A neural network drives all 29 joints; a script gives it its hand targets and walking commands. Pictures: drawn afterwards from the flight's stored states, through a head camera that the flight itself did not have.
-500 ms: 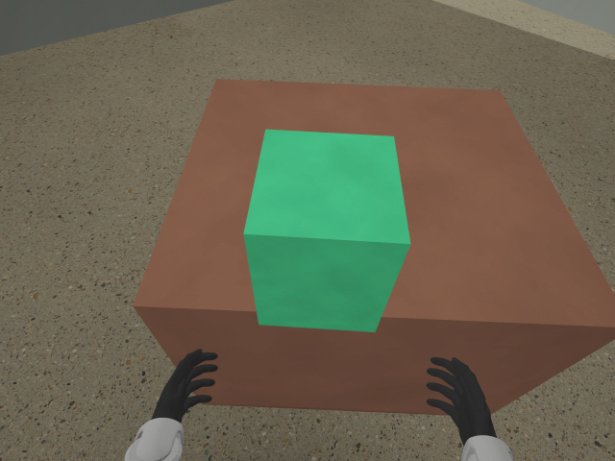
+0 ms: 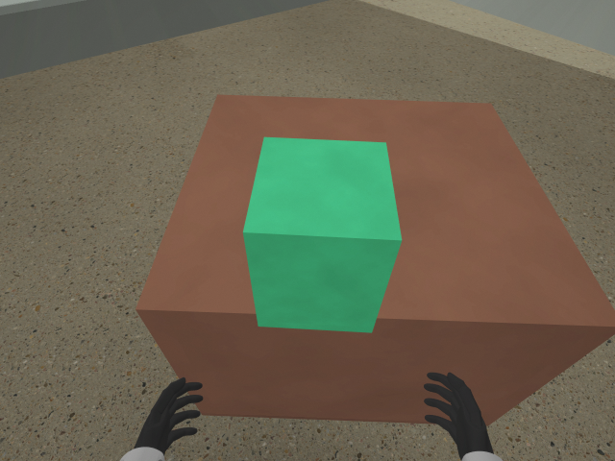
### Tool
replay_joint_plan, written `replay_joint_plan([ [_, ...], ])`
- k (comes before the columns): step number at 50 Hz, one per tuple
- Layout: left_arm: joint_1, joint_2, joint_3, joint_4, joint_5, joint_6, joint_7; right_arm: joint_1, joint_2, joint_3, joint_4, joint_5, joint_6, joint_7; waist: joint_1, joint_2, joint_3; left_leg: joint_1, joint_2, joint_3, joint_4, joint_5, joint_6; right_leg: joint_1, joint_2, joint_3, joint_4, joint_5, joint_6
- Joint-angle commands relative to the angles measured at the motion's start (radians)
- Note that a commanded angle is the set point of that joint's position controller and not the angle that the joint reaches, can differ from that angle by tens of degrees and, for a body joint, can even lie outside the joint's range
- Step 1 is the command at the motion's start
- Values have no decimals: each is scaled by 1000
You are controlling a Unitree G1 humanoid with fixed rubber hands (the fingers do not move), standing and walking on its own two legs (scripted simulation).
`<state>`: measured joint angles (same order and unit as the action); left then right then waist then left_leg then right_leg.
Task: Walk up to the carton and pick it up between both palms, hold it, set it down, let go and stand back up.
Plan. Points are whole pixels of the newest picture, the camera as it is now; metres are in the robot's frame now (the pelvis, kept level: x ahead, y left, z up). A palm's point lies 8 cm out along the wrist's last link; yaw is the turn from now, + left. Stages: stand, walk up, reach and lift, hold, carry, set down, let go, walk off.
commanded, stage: set down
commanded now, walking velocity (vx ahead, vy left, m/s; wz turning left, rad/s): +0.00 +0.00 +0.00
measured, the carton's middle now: (319, 238) +0.46 -0.02 -0.01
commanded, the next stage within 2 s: let go in 0.74 s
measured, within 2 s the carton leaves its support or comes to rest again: neither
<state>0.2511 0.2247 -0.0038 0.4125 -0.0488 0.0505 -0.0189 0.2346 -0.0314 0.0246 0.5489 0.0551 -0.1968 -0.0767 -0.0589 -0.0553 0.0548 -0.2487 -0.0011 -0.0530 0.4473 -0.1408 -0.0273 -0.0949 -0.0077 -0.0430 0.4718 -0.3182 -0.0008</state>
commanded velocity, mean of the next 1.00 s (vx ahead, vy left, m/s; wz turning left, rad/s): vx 0.00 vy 0.00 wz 0.00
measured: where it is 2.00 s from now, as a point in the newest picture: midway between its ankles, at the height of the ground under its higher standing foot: outside the picture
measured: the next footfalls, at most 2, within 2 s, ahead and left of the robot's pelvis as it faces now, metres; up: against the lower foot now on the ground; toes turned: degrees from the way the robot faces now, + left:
none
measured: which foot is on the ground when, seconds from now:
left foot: down 0.00-1.00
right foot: down 0.00-1.00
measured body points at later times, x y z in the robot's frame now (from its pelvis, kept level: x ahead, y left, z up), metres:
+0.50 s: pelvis +0.01 +0.00 +0.00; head +0.01 +0.02 +0.45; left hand +0.19 +0.22 -0.09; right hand +0.15 -0.20 -0.09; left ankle +0.07 +0.13 -0.74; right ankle -0.04 -0.11 -0.74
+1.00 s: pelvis +0.01 -0.01 +0.00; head +0.02 +0.01 +0.45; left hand +0.18 +0.21 -0.10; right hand +0.14 -0.21 -0.10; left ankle +0.07 +0.13 -0.74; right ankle -0.04 -0.11 -0.74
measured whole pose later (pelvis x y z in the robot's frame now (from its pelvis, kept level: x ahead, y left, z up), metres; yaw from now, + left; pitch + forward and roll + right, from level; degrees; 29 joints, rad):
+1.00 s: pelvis +0.01 -0.01 +0.00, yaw +0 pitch -3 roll +0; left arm 0.21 0.20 0.00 0.53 -0.05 0.14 0.01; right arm 0.22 -0.07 -0.02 0.71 0.05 -0.16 -0.01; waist -0.06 -0.04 0.06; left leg -0.25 0.00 -0.05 0.45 -0.15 -0.03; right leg -0.10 -0.01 -0.04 0.47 -0.33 0.00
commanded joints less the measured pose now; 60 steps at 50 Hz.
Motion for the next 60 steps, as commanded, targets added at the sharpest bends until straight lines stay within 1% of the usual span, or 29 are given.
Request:
replay_joint_plan([
  [1, -240, 140, 14, -121, -7, 15, 40, -150, -191, -84, -146, -36, 24, 26, 20, 71, -42, 339, 6, 107, -103, -129, 22, -272, -32, 52, -223, -67, -1],
  [2, -244, 132, 16, -79, 6, 39, 35, -177, -206, -97, -95, -48, 34, 33, 24, 80, -20, 358, 11, 104, -93, -139, 18, -332, -36, 43, -220, -90, -11],
  [4, -284, 148, 10, -135, -2, 44, 47, -181, -219, -101, -148, -48, 43, 31, 20, 88, -50, 388, 6, 88, -62, -160, 18, -359, -50, 54, -210, -118, -26],
  [5, -267, 139, 13, -105, 6, 63, 44, -182, -220, -90, -132, -46, 51, 30, 31, 62, -24, 401, 0, 89, -60, -124, 21, -386, -58, 50, -221, -82, -31],
  [7, -252, 146, 18, -188, 4, 54, 61, -181, -238, -103, -187, -35, 33, 39, 45, 129, -95, 402, 13, 97, -66, -81, 4, -359, -37, 38, -193, -32, -21],
  [9, -234, 155, 37, -106, 26, 71, 57, -171, -216, -91, -128, -46, 46, 43, 51, 159, -54, 352, 10, 113, -84, -100, 7, -316, -34, 48, -191, -26, -2],
  [10, -250, 133, 10, -84, 40, 86, 61, -197, -250, -117, -26, -60, 58, 58, 39, 167, -17, 387, 20, 99, -82, -122, -2, -376, -31, 29, -194, -79, -25],
  [11, -239, 159, 16, -141, 26, 76, 52, -137, -215, -93, -108, -45, 47, 41, 20, 138, -51, 389, 3, 106, -60, -97, 6, -349, -52, 48, -198, -30, -21],
  [12, -271, 127, 15, -95, 49, 86, 69, -228, -253, -125, -59, -63, 53, 63, 46, 164, -35, 369, 22, 87, -90, -149, 2, -366, -20, 25, -187, -105, -23],
  [13, -220, 152, 26, -132, 37, 77, 62, -150, -227, -105, -96, -53, 46, 53, 42, 147, -58, 382, 16, 98, -68, -97, 2, -343, -40, 38, -182, -22, -18],
  [14, -238, 131, 8, -111, 42, 84, 69, -188, -245, -118, -54, -59, 45, 63, 38, 193, -48, 354, 26, 92, -93, -85, -1, -296, -15, 24, -172, 5, -16],
  [15, -229, 160, 22, -206, 12, 56, 68, -148, -208, -96, -186, -38, 25, 48, 43, 153, -110, 346, 15, 113, -85, -17, 8, -230, -16, 41, -164, 94, 8],
  [17, -215, 122, 17, -123, 29, 64, 69, -180, -232, -105, -73, -54, 27, 71, 51, 179, -74, 354, 23, 99, -90, -15, -4, -281, 1, 28, -170, 58, -1],
  [18, -185, 124, 23, -98, 17, 62, 64, -177, -236, -110, -87, -65, 20, 67, 60, 152, -81, 342, 20, 107, -80, -8, -2, -272, 0, 27, -162, 60, -1],
  [20, -223, 123, 12, -71, 26, 72, 63, -199, -249, -120, -28, -74, 26, 74, 47, 152, -74, 349, 26, 113, -83, -27, 2, -297, -3, 23, -165, 47, -1],
  [25, -198, 140, 39, -54, 15, 50, 35, -187, -246, -90, -83, -79, -1, 55, 51, 65, -106, 350, 7, 113, -56, 83, 14, -243, -6, 34, -152, 242, 28],
  [27, -175, 103, 32, -3, 32, 46, 43, -207, -283, -108, -1, -86, -9, 72, 54, 89, -94, 364, 14, 99, -71, 116, 1, -266, 19, 9, -149, 254, 19],
  [29, -141, 146, 54, -64, 12, 26, 27, -153, -248, -66, -87, -74, -32, 57, 51, 55, -151, 381, 8, 109, -32, 181, 8, -219, -6, 35, -142, 369, 37],
  [30, -151, 126, 50, -35, 23, 34, 27, -176, -263, -74, -35, -72, -29, 59, 49, 79, -134, 390, 10, 99, -35, 180, 0, -237, -6, 28, -138, 379, 38],
  [31, -166, 131, 62, -59, 27, 26, 23, -178, -255, -62, -58, -67, -38, 55, 51, 54, -138, 387, 2, 100, -38, 189, 7, -221, -4, 31, -140, 388, 43],
  [36, -144, 115, 53, -12, 30, 15, 21, -178, -271, -73, -18, -77, -48, 64, 50, 56, -131, 389, 16, 95, -34, 199, 5, -236, 0, 30, -133, 377, 32],
  [37, -136, 105, 49, -2, 44, 21, 23, -175, -283, -76, 45, -74, -42, 69, 45, 96, -123, 397, 20, 89, -38, 187, -6, -250, 0, 31, -139, 354, 28],
  [41, -165, 125, 61, -41, 34, 18, 21, -193, -260, -68, -25, -77, -47, 62, 53, 39, -125, 388, 15, 101, -46, 130, 11, -243, 1, 29, -152, 304, 34],
  [42, -155, 119, 54, -3, 36, 30, 20, -179, -274, -81, 18, -85, -40, 69, 44, 38, -105, 370, 15, 96, -46, 131, 14, -254, 1, 36, -145, 325, 36],
  [45, -140, 104, 49, -24, 51, 22, 34, -186, -281, -93, 7, -77, -56, 80, 68, 74, -148, 402, 28, 95, -52, 145, 6, -267, 19, 20, -144, 262, 17],
  [48, -161, 104, 46, -3, 53, 32, 33, -170, -267, -82, 36, -71, -45, 77, 51, 73, -85, 372, 18, 96, -49, 122, 13, -271, -3, 42, -154, 278, 24],
  [49, -160, 84, 35, 18, 69, 39, 44, -189, -299, -91, 97, -79, -38, 90, 42, 119, -60, 377, 27, 93, -60, 93, 6, -298, 5, 28, -153, 219, 14],
  [53, -169, 95, 39, 21, 59, 45, 43, -191, -295, -99, 35, -95, -35, 92, 67, 54, -64, 345, 22, 104, -68, 65, 21, -287, 10, 23, -153, 166, 12],
  [60, -173, 112, 35, -41, 40, 42, 54, -188, -273, -112, -10, -82, -39, 89, 75, 51, -109, 353, 21, 120, -65, 35, 27, -293, 8, 32, -154, 122, 12],
])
